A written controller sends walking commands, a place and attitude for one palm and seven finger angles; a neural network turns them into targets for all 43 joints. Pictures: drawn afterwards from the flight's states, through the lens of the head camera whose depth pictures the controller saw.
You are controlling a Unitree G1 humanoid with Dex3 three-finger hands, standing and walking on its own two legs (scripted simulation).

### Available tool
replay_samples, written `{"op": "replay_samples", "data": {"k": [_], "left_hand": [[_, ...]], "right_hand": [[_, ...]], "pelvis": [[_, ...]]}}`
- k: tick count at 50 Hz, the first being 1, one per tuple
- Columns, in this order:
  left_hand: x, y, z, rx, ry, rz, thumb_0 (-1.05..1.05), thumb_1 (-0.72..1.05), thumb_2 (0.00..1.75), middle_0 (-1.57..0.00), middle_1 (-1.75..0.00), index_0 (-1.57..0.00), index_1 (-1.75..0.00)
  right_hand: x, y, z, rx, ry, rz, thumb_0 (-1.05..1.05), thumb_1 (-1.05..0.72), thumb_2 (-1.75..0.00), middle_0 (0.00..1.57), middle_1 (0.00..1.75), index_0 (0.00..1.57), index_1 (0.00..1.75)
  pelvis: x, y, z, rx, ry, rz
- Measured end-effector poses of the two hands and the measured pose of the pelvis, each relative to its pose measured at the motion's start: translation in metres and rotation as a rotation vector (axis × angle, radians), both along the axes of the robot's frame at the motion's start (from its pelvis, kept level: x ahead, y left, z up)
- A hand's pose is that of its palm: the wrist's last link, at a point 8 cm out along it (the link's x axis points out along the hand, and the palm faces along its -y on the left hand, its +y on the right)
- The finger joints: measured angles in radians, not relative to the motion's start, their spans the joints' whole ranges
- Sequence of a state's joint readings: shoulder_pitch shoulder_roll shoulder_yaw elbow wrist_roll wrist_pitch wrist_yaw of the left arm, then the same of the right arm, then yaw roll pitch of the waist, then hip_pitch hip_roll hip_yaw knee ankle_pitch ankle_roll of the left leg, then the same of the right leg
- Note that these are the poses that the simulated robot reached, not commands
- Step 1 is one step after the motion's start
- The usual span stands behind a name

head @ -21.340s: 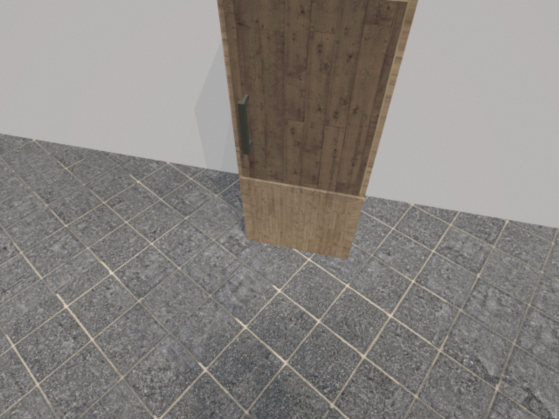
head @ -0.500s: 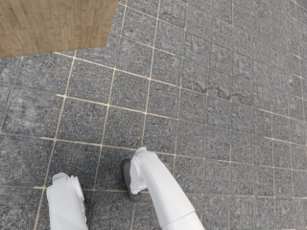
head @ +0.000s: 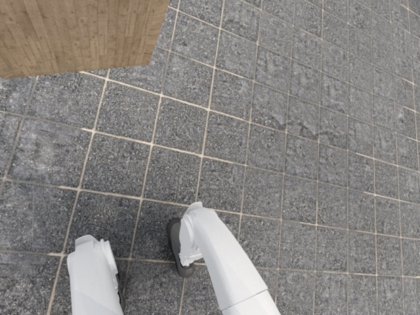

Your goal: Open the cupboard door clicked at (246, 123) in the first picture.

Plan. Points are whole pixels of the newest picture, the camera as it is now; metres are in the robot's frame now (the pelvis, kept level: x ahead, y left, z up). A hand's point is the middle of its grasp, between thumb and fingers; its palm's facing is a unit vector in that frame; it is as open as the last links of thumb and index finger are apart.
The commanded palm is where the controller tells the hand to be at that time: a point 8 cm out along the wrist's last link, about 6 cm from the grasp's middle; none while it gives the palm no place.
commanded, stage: slide the fingers in behind the handle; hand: left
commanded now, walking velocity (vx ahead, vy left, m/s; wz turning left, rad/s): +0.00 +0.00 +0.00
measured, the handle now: out of the picture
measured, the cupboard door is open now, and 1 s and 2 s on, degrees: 0 0 0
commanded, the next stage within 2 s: move the hooked fingers beside the handle in 0.02 s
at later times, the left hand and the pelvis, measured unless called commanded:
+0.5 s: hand out of the picture +0.66 +0.29 +0.08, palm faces +0.22 -0.98 -0.05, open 14.5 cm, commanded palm +0.71 +0.19 +0.07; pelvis +0.00 +0.00 +0.00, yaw +0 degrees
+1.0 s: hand out of the picture +0.66 +0.29 +0.08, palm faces +0.18 -0.98 -0.04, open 14.3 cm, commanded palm +0.70 +0.22 +0.07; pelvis +0.01 +0.00 +0.00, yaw -1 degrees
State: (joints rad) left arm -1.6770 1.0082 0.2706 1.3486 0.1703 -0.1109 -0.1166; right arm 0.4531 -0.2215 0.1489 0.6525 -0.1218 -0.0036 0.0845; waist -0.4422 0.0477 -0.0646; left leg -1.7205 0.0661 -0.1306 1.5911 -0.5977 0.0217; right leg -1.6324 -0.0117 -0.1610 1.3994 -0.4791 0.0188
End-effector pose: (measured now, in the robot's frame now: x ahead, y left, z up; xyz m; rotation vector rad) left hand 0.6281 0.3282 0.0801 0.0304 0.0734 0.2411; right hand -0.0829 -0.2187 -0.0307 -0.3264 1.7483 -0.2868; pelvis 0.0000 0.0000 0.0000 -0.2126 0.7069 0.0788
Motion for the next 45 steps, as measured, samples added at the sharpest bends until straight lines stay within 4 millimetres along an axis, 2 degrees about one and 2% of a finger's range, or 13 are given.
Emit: {"op": "replay_samples", "data": {"k": [25, 45], "left_hand": [[0.003, 0.006, 0.0, 0.008, 0.0, -0.021, -0.02, -0.49, 0.3, -0.3, -1.2, -0.16, -1.25], [0.004, 0.011, 0.0, -0.001, 0.001, -0.048, -0.02, -0.49, 0.3, -0.3, -1.2, -0.19, -1.23]], "right_hand": [[-0.005, 0.009, 0.0, 0.002, 0.012, -0.023, 0.0, -0.91, -0.9, 0.2, 0.3, 0.2, 0.3], [-0.003, 0.009, 0.001, -0.003, 0.01, -0.031, 0.0, -0.91, -0.9, 0.2, 0.3, 0.2, 0.3]], "pelvis": [[0.002, 0.003, -0.001, -0.004, 0.003, -0.003], [0.005, 0.003, -0.001, -0.003, 0.003, -0.015]]}}
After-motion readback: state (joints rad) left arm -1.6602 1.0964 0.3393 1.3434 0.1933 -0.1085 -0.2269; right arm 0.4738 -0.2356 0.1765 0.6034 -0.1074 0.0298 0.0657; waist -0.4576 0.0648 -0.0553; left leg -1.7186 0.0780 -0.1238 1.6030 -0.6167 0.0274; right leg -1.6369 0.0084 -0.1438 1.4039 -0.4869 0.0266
